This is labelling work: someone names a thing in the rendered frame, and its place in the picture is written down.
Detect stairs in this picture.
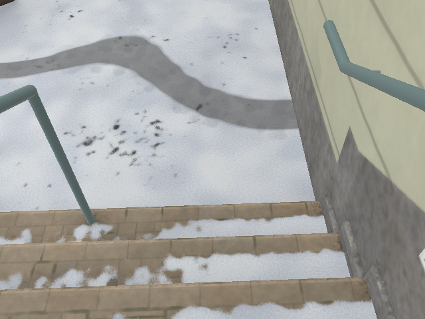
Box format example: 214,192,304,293
0,201,377,319

